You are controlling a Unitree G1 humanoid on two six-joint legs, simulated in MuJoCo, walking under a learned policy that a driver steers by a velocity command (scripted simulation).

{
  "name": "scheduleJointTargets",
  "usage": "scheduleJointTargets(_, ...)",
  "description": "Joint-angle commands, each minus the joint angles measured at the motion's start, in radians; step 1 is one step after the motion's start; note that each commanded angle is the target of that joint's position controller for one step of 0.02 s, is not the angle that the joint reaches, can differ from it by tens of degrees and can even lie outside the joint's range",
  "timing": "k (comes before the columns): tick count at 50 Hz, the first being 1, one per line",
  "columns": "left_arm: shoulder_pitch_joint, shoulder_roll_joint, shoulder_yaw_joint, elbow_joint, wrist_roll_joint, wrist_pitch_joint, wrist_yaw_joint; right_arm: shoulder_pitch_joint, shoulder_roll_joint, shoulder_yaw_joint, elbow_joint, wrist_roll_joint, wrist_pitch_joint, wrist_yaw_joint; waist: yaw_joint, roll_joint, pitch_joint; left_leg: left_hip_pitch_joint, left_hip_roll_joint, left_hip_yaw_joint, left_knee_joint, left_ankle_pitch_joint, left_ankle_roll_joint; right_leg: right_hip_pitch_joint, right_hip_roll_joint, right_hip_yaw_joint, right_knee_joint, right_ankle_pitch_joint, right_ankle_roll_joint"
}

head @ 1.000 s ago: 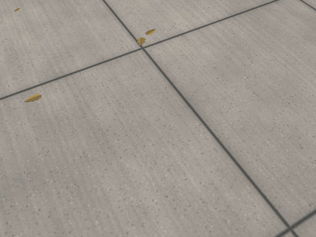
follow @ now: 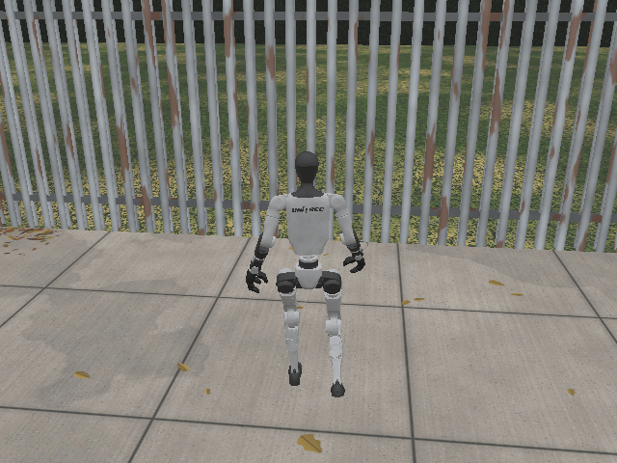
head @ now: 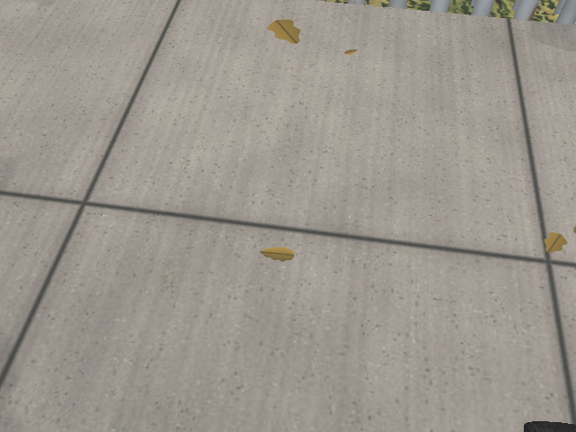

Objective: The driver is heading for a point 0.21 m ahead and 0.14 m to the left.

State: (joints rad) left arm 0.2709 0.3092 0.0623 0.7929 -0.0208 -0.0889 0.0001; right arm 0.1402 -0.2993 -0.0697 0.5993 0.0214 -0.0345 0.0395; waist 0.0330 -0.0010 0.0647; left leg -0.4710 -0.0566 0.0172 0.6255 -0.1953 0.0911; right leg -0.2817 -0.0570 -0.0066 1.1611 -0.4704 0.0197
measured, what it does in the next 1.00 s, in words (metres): walks ahead: right foot, then left foot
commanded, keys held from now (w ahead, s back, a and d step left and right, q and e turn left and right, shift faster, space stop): w+q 0.02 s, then no key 0.98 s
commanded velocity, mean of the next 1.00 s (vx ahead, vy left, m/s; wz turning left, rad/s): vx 0.13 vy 0.00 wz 0.15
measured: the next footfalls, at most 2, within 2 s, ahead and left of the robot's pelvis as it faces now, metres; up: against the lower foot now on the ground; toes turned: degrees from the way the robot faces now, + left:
right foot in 0.36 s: +0.36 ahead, -0.11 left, +0.00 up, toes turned +7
left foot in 0.62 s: +0.24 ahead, +0.13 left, +0.00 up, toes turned +5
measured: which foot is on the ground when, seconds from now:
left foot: down 0.00-0.36, up 0.38-0.60, down 0.62-1.00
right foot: up 0.00-0.34, down 0.36-1.00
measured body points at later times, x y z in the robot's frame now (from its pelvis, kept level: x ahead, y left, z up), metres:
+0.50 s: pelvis +0.21 -0.03 +0.01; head +0.24 -0.03 +0.46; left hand +0.35 +0.23 -0.09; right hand +0.35 -0.28 -0.11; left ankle +0.12 +0.09 -0.68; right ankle +0.32 -0.12 -0.72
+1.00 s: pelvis +0.26 +0.00 +0.01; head +0.27 +0.01 +0.46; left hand +0.35 +0.27 -0.12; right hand +0.36 -0.24 -0.12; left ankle +0.20 +0.12 -0.72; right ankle +0.32 -0.12 -0.72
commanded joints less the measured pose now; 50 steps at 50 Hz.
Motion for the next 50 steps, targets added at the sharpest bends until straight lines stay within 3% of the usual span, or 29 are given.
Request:
scheduleJointTargets(1,-0.089,0.126,0.018,-0.131,0.021,-0.057,0.004,0.138,-0.139,-0.044,-0.032,-0.006,-0.021,-0.012,-0.073,0.025,-0.169,0.502,0.277,-0.489,-0.33,0.073,0.212,-0.476,-0.049,0.09,0.05,0.122,-0.017)
scheduleJointTargets(2,-0.067,0.134,0.024,-0.123,0.027,-0.044,0.004,0.087,-0.118,-0.033,-0.048,-0.022,-0.022,-0.016,-0.033,0.048,-0.142,0.402,0.26,-0.425,-0.344,0.24,0.204,-0.403,-0.068,0.09,0.018,0.147,-0.008)
scheduleJointTargets(3,-0.051,0.13,0.024,-0.116,0.031,-0.03,0.004,0.062,-0.111,-0.03,-0.049,-0.027,-0.024,-0.02,-0.014,0.053,-0.133,0.345,0.253,-0.385,-0.35,0.385,0.205,-0.36,-0.069,0.08,-0.009,0.147,0.007)
scheduleJointTargets(6,-0.052,0.076,0.009,-0.106,0.04,-0.003,0.01,0.072,-0.132,-0.033,-0.01,-0.025,-0.028,-0.038,-0.001,0.038,-0.12,0.238,0.216,-0.236,-0.34,0.692,0.19,-0.306,-0.041,0.037,-0.144,0.221,0.047)
scheduleJointTargets(9,-0.136,0.035,-0.011,-0.115,0.038,-0.002,0.001,0.09,-0.131,-0.031,0.023,-0.015,-0.014,-0.054,-0.037,0.068,-0.128,0.205,0.145,-0.133,-0.317,0.67,0.127,-0.225,-0.002,0.013,-0.382,0.456,0.044)
scheduleJointTargets(11,-0.191,0.038,-0.013,-0.122,0.03,-0.007,-0.012,0.13,-0.13,-0.028,0.049,-0.013,-0.006,-0.059,-0.072,0.079,-0.142,0.233,0.152,-0.147,-0.307,0.582,0.108,-0.18,0.025,0.018,-0.495,0.586,0.034)
scheduleJointTargets(13,-0.215,0.054,-0.008,-0.128,0.029,-0.009,-0.021,0.144,-0.124,-0.024,0.069,-0.016,-0.002,-0.059,-0.081,0.086,-0.137,0.285,0.184,-0.186,-0.279,0.526,0.103,-0.175,0.03,0.038,-0.559,0.588,0.015)
scheduleJointTargets(15,-0.215,0.079,0.003,-0.133,0.038,-0.012,-0.027,0.143,-0.115,-0.02,0.083,-0.017,-0.001,-0.056,-0.072,0.091,-0.131,0.34,0.211,-0.234,-0.215,0.508,0.094,-0.174,0.034,0.049,-0.611,0.52,-0.016)
scheduleJointTargets(17,-0.152,0.084,0.012,-0.113,0.05,-0.018,-0.027,0.119,-0.099,-0.013,0.091,-0.014,0.001,-0.056,-0.026,0.082,-0.138,0.351,0.181,-0.24,-0.113,0.484,0.06,-0.073,0.045,0.032,-0.722,0.593,-0.055)
scheduleJointTargets(18,-0.124,0.121,0.019,-0.111,0.061,-0.023,-0.02,0.142,-0.08,-0.008,0.087,-0.026,-0.003,-0.056,-0.029,0.031,-0.177,0.313,0.114,-0.215,-0.022,0.417,0.016,0.058,-0.018,0.083,-0.721,0.933,-0.085)
scheduleJointTargets(19,-0.105,0.153,0.018,-0.124,0.08,-0.022,-0.013,0.26,-0.044,0.004,0.095,-0.038,-0.013,-0.054,-0.075,-0.096,-0.282,0.156,0.042,-0.194,0.129,0.139,-0.042,0.31,-0.175,0.225,-0.64,1.265,-0.2)
scheduleJointTargets(20,-0.05,0.076,0.004,-0.105,0.071,-0.004,-0.011,0.315,-0.041,0.013,0.124,-0.03,-0.01,-0.056,-0.035,-0.216,-0.4,0.078,0.004,-0.16,0.308,-0.301,-0.105,0.421,-0.302,0.375,-0.652,1.309,-0.334)
scheduleJointTargets(21,-0.029,0.025,-0.013,-0.089,0.041,0.009,-0.016,0.259,-0.097,0.002,0.113,-0.023,0.008,-0.053,-0.013,-0.198,-0.389,0.025,0.021,-0.166,0.397,-0.516,-0.137,0.396,-0.319,0.451,-0.702,1.114,-0.354)
scheduleJointTargets(22,-0.057,0.033,-0.015,-0.083,0.03,0.021,-0.019,0.205,-0.11,-0.006,0.104,-0.014,0.031,-0.057,-0.016,-0.128,-0.325,-0.013,0.047,-0.171,0.435,-0.504,-0.153,0.33,-0.294,0.455,-0.741,0.854,-0.32)
scheduleJointTargets(23,-0.102,0.043,-0.015,-0.087,0.03,0.032,-0.019,0.167,-0.103,-0.009,0.104,-0.011,0.057,-0.063,-0.025,-0.092,-0.257,-0.025,0.067,-0.153,0.434,-0.463,-0.164,0.24,-0.267,0.431,-0.786,0.634,-0.288)
scheduleJointTargets(25,-0.214,0.062,-0.011,-0.103,0.04,0.052,-0.016,0.157,-0.073,-0.006,0.111,-0.015,0.091,-0.071,-0.062,-0.124,-0.156,0.06,0.098,-0.12,0.267,-0.382,-0.166,0.041,-0.192,0.338,-0.867,0.343,-0.218)
scheduleJointTargets(27,-0.242,0.063,-0.008,-0.102,0.046,0.068,-0.01,0.184,-0.033,0.003,0.144,-0.022,0.09,-0.074,-0.069,-0.16,-0.143,0.195,0.077,-0.069,0.104,-0.264,-0.157,-0.053,-0.123,0.238,-0.886,0.269,-0.19)
scheduleJointTargets(30,-0.214,0.041,-0.014,-0.077,0.028,0.074,-0.001,0.22,-0.023,0.001,0.189,-0.037,0.078,-0.065,-0.083,-0.132,-0.17,0.348,0.055,-0.024,-0.107,-0.014,-0.115,-0.092,-0.085,0.174,-0.864,0.087,-0.148)
scheduleJointTargets(31,-0.192,0.02,-0.022,-0.063,0.03,0.071,-0.002,0.192,-0.037,0.002,0.176,-0.052,0.076,-0.064,-0.072,-0.1,-0.15,0.358,0.092,-0.066,-0.138,0.008,-0.093,-0.12,-0.067,0.163,-0.856,-0.001,-0.103)
scheduleJointTargets(32,-0.186,0.02,-0.023,-0.059,0.038,0.068,-0.005,0.161,-0.072,-0.001,0.154,-0.054,0.073,-0.069,-0.05,-0.049,-0.11,0.303,0.151,-0.128,-0.182,-0.06,-0.063,-0.123,-0.035,0.135,-0.819,-0.039,-0.064)
scheduleJointTargets(33,-0.178,0.017,-0.019,-0.063,0.038,0.067,-0.004,0.139,-0.101,-0.011,0.174,-0.044,0.068,-0.07,-0.012,0.072,-0.068,0.149,0.136,-0.136,-0.199,-0.267,-0.036,-0.042,0.021,0.063,-0.784,0.043,-0.036)
scheduleJointTargets(35,-0.19,0.016,-0.018,-0.051,0.04,0.064,0.002,0.099,-0.042,0.005,0.173,-0.048,0.044,-0.07,-0.012,0.089,-0.052,0.066,0.129,-0.135,-0.247,-0.291,-0.056,0.061,0.025,0.051,-0.708,0.18,-0.035)
scheduleJointTargets(39,-0.158,0.008,-0.016,-0.011,0.033,0.065,0.01,0.134,-0.045,0.005,0.198,-0.034,0.013,-0.071,-0.022,0.046,-0.071,0.137,0.115,-0.113,-0.199,-0.089,-0.081,0.069,0.022,0.051,-0.675,0.344,-0.057)
scheduleJointTargets(50,-0.158,0.019,-0.006,0.089,0.022,0.086,0.022,0.166,-0.026,0.011,0.265,-0.026,0.017,-0.074,-0.033,0.003,-0.088,0.205,0.096,-0.083,-0.174,0.095,-0.078,0.117,0.019,0.052,-0.646,0.515,-0.05)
